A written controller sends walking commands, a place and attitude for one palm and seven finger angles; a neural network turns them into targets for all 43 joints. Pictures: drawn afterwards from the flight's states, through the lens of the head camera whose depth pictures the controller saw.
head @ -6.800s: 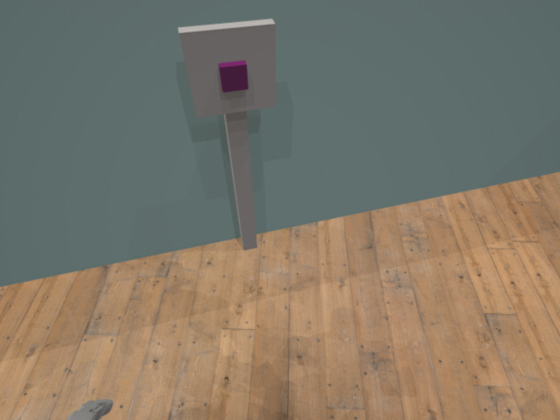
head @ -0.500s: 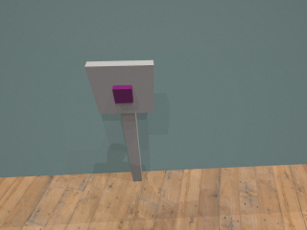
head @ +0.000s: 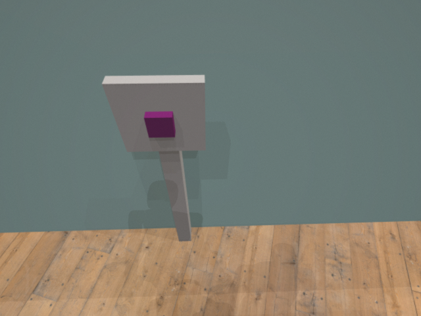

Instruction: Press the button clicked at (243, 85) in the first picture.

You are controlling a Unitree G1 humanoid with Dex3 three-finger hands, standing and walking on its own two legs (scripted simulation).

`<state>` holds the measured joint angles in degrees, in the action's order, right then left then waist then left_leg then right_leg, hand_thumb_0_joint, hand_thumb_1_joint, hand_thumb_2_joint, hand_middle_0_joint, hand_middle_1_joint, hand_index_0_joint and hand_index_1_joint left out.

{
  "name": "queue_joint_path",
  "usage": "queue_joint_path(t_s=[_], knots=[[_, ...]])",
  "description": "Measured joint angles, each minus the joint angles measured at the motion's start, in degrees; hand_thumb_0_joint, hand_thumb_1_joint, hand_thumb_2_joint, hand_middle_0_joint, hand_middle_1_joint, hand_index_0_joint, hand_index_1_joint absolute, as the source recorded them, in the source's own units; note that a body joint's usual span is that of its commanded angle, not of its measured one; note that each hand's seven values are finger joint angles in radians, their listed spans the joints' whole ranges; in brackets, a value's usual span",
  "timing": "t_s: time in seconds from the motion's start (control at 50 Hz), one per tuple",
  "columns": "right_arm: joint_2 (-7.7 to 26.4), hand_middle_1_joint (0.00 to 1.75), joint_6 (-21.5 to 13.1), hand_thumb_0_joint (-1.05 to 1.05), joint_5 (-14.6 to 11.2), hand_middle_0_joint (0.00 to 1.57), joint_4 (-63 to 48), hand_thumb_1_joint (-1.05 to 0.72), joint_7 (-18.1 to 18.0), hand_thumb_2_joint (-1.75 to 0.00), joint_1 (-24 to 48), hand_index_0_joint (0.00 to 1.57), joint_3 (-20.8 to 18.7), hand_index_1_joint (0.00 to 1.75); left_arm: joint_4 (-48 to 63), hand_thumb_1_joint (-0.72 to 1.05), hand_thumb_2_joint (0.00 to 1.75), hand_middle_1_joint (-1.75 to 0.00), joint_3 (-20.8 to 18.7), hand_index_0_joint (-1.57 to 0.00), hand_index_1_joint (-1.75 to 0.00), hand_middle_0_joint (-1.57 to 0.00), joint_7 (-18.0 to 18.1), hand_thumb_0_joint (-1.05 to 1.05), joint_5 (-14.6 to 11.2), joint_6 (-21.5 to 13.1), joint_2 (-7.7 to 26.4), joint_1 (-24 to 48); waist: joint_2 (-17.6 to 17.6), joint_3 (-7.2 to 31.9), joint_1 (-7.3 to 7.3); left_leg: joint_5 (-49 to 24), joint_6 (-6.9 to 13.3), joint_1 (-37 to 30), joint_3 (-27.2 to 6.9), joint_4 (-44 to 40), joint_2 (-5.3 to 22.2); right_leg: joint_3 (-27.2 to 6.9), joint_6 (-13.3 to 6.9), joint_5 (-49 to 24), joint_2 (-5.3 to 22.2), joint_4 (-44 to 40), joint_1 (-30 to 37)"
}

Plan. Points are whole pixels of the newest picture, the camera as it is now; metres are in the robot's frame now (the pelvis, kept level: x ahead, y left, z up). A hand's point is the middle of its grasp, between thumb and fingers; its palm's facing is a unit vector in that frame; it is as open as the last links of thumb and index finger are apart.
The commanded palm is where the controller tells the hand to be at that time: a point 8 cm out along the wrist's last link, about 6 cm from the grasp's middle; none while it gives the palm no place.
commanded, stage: shuffle to correct the standing spot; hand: left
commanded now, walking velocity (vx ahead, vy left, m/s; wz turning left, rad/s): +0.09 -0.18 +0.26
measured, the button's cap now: (160, 123) +0.52 +0.15 +0.06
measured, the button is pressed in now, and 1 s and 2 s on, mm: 0 0 0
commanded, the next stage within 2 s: come to a stop and stand still in 0.36 s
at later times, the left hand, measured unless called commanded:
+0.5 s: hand out of the picture +0.06 +0.11 -0.17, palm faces +0.11 -0.98 -0.16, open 7.4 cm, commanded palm none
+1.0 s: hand out of the picture +0.09 +0.11 -0.18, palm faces +0.17 -0.96 -0.24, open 7.4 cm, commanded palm none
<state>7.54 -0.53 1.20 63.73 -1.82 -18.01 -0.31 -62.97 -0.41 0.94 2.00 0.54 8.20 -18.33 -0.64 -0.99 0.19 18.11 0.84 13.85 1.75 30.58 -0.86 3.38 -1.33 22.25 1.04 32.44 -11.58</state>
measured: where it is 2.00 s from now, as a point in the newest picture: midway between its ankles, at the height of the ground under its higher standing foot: outside the picture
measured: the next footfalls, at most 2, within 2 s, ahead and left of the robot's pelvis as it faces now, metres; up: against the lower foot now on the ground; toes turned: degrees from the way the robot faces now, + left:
left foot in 0.24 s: +0.08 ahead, +0.08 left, +0.00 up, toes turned +11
right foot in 0.58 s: +0.16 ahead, -0.23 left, +0.00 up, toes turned +0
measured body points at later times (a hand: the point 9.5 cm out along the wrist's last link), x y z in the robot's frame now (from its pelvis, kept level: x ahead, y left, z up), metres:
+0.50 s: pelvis +0.06 -0.06 +0.01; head +0.09 -0.05 +0.45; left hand +0.06 +0.17 -0.15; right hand +0.10 -0.30 -0.14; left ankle +0.04 +0.07 -0.73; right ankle +0.08 -0.21 -0.68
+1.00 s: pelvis +0.07 -0.10 -0.01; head +0.10 -0.08 +0.44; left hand +0.08 +0.16 -0.16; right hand +0.19 -0.33 -0.14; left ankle +0.06 +0.00 -0.74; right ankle +0.12 -0.23 -0.73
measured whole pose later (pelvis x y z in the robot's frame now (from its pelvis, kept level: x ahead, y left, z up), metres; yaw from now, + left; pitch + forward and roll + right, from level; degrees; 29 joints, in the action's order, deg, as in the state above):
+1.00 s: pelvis +0.07 -0.10 -0.01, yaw +6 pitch +1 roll +1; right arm 10.2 1.1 0.9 54.0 -0.2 -9.4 -2.4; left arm -55.5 -3.6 1.8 1.7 2.8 12.5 -13.0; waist -2.8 -2.9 -1.8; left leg 16.5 1.3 16.9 4.2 32.8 -0.6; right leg 3.2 1.0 19.5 4.8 38.2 -22.2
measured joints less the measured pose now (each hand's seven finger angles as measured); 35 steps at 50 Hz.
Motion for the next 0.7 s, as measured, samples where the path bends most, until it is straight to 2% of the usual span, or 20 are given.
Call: queue_joint_path(t_s=[0.04, 0.06, 0.12, 0.16, 0.2, 0.22, 0.24, 0.3, 0.34, 0.38, 0.46, 0.54, 0.58, 0.6, 0.64, 0.7], knots=[[0.3, 0.29, 0.1, 0.01, 0.0, 0.2, -0.1, -0.9, -0.1, -0.9, -0.2, 0.21, -0.2, 0.3, 0.4, 0.91, 0.9, -0.3, -0.3, -0.2, -0.3, -0.2, 0.0, 0.01, 0.0, -0.3, -0.2, -0.6, 0.7, 0.1, -0.12, 1.2, -0.4, 0.9, -1.1, 1.9, 0.9, 1.1, -0.7, 0.5, -0.9, -0.2, 0.3], [0.4, 0.29, 0.3, 0.01, 0.0, 0.2, -0.2, -0.9, -0.1, -0.9, -0.2, 0.2, -0.3, 0.3, 0.7, 0.91, 0.9, -0.3, -0.5, -0.2, -0.3, -0.2, 0.0, 0.01, 0.1, -0.6, -0.3, -0.9, 0.9, 0.2, -0.16, 1.9, 0.0, 1.8, -1.1, 3.8, 1.3, 1.6, -1.0, 0.8, -1.3, -0.2, 0.6], [0.5, 0.29, 0.9, 0.01, 0.1, 0.2, -0.4, -0.9, -0.2, -0.9, 0.5, 0.2, -0.8, 0.3, 1.4, 0.91, 0.9, -0.3, -0.9, -0.2, -0.3, -0.2, 0.5, 0.01, 0.3, -1.3, -0.3, -1.9, 0.3, -0.3, -0.65, 9.3, 1.2, 6.3, 0.5, 14.8, 2.4, 3.6, -2.2, 1.6, -2.0, -0.8, 1.8], [0.6, 0.29, 1.2, 0.01, 0.0, 0.2, -0.8, -0.9, -0.1, -0.9, 1.7, 0.2, -1.1, 0.3, 1.3, 0.91, 0.9, -0.3, -0.9, -0.2, -0.3, -0.2, 0.9, 0.01, 0.6, -1.5, -0.5, -2.6, -0.2, -1.0, -1.28, 11.4, 1.6, 8.4, 1.9, 18.7, 2.7, 4.5, -2.5, 1.8, -2.2, -1.7, 3.1], [0.7, 0.29, 1.1, 0.01, 0.0, 0.2, -1.6, -0.9, -0.1, -0.9, 3.2, 0.2, -1.1, 0.3, 0.8, 0.91, 0.9, -0.3, -0.8, -0.2, -0.3, -0.2, 1.0, 0.01, 0.5, -1.2, -0.7, -3.5, -0.9, -1.4, -1.61, 8.8, 1.7, 8.5, 3.7, 15.6, 2.8, 4.9, -2.5, 2.2, -2.3, -1.9, 4.0], [0.7, 0.29, 0.7, 0.01, 0.1, 0.2, -2.1, -0.91, -0.1, -0.9, 4.0, 0.2, -1.1, 0.3, 0.4, 0.91, 0.9, -0.3, -0.7, -0.2, -0.3, -0.2, 0.9, 0.01, 0.4, -0.9, -0.7, -4.1, -1.3, -1.6, -1.57, 5.2, 1.8, 7.6, 4.6, 11.6, 2.7, 5.0, -2.3, 2.9, -2.3, -1.1, 4.1], [0.9, 0.29, 0.1, 0.01, 0.2, 0.2, -2.7, -0.91, -0.2, -0.9, 4.6, 0.2, -1.1, 0.3, 0.2, 0.91, 0.9, -0.3, -0.6, -0.2, -0.3, -0.2, 0.8, 0.01, 0.2, -0.6, -0.8, -4.9, -1.4, -1.7, -1.53, 0.4, 2.3, 6.3, 5.2, 7.5, 2.9, 4.9, -2.3, 3.9, -2.5, 1.2, 3.4], [0.5, 0.29, -1.0, 0.01, 0.5, 0.2, -4.1, -0.91, -0.5, -0.9, 6.2, 0.2, -0.9, 0.3, -0.9, 0.91, 0.9, -0.3, -0.6, -0.2, -0.3, -0.2, 0.3, 0.01, 0.1, 1.3, -0.7, -5.3, -3.0, -1.9, -1.26, 1.6, 1.9, 5.4, 6.7, 8.7, 3.3, 2.2, -1.1, 7.8, -1.8, 19.1, -4.2], [0.2, 0.29, -1.3, 0.01, 0.5, 0.2, -4.7, -0.91, -0.8, -0.9, 6.1, 0.2, -0.9, 0.3, -0.8, 0.91, 0.9, -0.3, -1.0, -0.2, -0.3, -0.2, -0.1, 0.01, 0.4, 2.3, -0.4, -4.1, -3.0, -2.0, -0.92, 1.9, 1.2, 4.0, 6.6, 6.9, 3.7, 0.9, -0.3, 6.6, -1.4, 28.3, -9.5], [0.2, 0.29, -1.4, 0.01, 0.6, 0.2, -4.7, -0.92, -1.2, -0.9, 5.5, 0.2, -1.0, 0.3, 0.5, 0.91, 0.9, -0.3, -1.6, -0.2, -0.3, -0.2, -0.6, 0.01, 0.4, 2.7, 0.1, -2.2, -2.5, -2.1, -0.98, 0.3, 0.2, 2.6, 5.9, 3.8, 4.1, 0.0, 0.5, 3.3, -0.3, 31.4, -13.5], [1.1, 0.29, -0.6, 0.01, 0.8, 0.2, -4.2, -0.92, -0.7, -0.9, 4.2, 0.21, -1.3, 0.3, 4.0, 0.91, 0.9, -0.3, -2.5, -0.2, -0.3, -0.2, -1.4, 0.01, 0.2, 2.6, 0.8, 1.2, -0.8, -1.8, -1.33, -2.2, -1.2, 0.7, 4.4, -1.1, 5.6, -1.0, 2.0, -1.4, 2.4, 24.8, -16.4], [2.2, 0.29, 0.6, 0.01, 1.1, 0.2, -4.5, -0.91, 0.0, -0.9, 3.3, 0.21, -2.0, 0.3, 6.2, 0.91, 0.9, -0.3, -2.8, -0.2, -0.3, -0.2, -1.6, 0.01, 0.2, 1.9, 1.5, 3.8, 1.3, -1.8, -0.22, -1.8, -3.3, 0.7, 2.8, -0.8, 7.7, -0.2, 2.8, -3.8, 3.1, 11.7, -13.6], [2.5, 0.29, 1.0, 0.01, 0.9, 0.2, -4.9, -0.91, 0.4, -0.9, 2.4, 0.21, -2.3, 0.3, 7.1, 0.91, 0.9, -0.3, -2.7, -0.2, -0.3, -0.2, -1.5, 0.01, 0.0, 0.2, 2.3, 4.1, 0.9, -1.5, 0.15, 0.4, -4.0, 1.8, 2.5, 2.7, 7.8, -0.2, 2.9, -7.8, 3.6, 2.8, -9.8], [2.7, 0.29, 1.2, 0.01, 0.7, 0.2, -5.0, -0.91, 0.5, -0.9, 2.0, 0.21, -2.3, 0.3, 7.0, 0.91, 0.9, -0.3, -2.7, -0.2, -0.3, -0.2, -1.1, 0.01, 0.1, -0.7, 2.6, 4.3, 0.4, -1.1, 0.01, 3.9, -3.7, 3.2, 2.2, 5.9, 7.4, -1.0, 3.0, -6.9, 3.7, 2.1, -9.6], [4.0, 0.29, 2.3, 0.01, 0.3, 0.2, -4.7, -0.91, 0.6, -0.9, 2.4, 0.21, -2.8, 0.3, 6.4, 0.91, 0.9, -0.3, -2.1, -0.2, -0.3, -0.2, -0.7, 0.01, 0.2, -1.0, 1.5, 5.5, 2.4, -1.5, 0.05, 10.5, -2.3, 5.3, -0.5, 12.2, 6.5, -0.3, 2.4, -5.0, 2.8, 5.1, -10.3], [4.7, 0.29, 2.8, 0.01, -0.2, 0.2, -4.6, -0.91, 0.6, -0.9, 3.5, 0.2, -2.9, 0.3, 6.8, 0.91, 0.9, -0.3, -1.6, -0.2, -0.3, -0.2, 0.0, 0.01, 0.2, -1.3, 0.5, 6.3, 2.4, -2.0, -0.22, 12.2, -2.1, 8.4, -0.4, 21.1, 3.6, -0.1, 1.6, -5.4, 3.0, 4.2, -9.3]])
